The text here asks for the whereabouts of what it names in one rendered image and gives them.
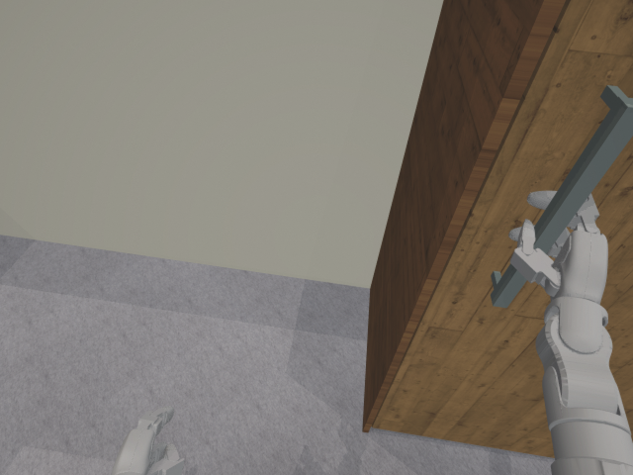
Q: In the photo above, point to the handle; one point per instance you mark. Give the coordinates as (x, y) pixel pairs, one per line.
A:
(610, 138)

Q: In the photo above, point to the robot right forearm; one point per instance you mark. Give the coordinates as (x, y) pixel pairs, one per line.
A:
(585, 414)

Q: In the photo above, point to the wardrobe door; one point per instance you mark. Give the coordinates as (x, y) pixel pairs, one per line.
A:
(471, 372)

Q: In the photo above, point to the left robot hand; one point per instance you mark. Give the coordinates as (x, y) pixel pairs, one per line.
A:
(139, 454)

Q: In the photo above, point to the right robot hand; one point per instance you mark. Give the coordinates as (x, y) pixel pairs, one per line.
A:
(581, 256)

